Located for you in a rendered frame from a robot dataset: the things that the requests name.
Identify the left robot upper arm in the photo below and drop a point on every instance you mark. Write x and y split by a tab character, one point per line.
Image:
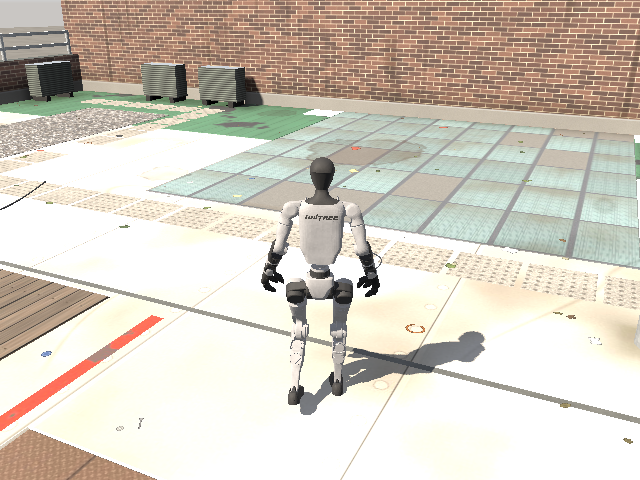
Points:
289	211

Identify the right robot upper arm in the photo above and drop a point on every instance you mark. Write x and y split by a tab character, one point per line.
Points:
357	225

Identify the humanoid robot head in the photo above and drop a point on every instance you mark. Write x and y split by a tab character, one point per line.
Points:
322	171

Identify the left robot forearm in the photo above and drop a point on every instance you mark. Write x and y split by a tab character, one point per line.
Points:
272	261

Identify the robot left hand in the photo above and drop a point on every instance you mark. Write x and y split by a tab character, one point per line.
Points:
265	281

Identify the robot right hand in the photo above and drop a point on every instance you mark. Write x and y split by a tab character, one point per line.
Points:
368	282

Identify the right robot forearm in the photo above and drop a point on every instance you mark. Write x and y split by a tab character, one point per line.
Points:
368	264

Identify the humanoid robot torso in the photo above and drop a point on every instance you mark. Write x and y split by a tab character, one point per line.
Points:
321	233

